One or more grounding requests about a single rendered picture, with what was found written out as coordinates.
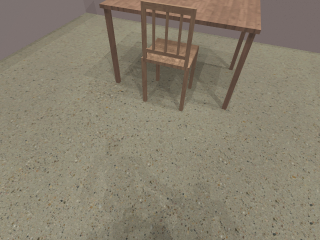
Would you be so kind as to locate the table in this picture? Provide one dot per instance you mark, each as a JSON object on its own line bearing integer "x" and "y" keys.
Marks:
{"x": 237, "y": 15}

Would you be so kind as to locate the chair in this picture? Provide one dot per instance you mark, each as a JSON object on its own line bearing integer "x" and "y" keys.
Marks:
{"x": 169, "y": 53}

